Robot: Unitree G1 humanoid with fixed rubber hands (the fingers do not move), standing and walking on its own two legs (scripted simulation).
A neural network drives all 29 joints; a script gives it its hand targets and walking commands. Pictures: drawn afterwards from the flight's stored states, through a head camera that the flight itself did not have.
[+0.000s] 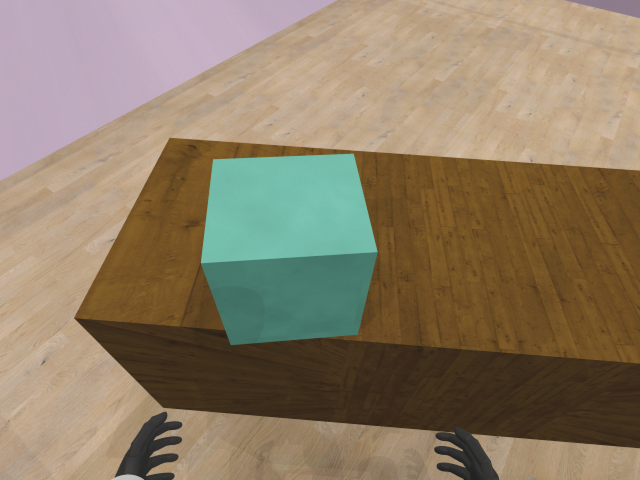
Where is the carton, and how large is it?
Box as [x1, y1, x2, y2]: [201, 154, 377, 344]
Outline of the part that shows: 353,154 213,159 201,264 230,344 357,334 377,251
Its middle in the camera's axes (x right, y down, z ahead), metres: -0.05 +0.03 +0.66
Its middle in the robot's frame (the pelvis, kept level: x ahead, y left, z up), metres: +0.48 +0.06 -0.06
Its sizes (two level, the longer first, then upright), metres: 0.230 0.206 0.252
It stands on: a pedestal, 0.57 m high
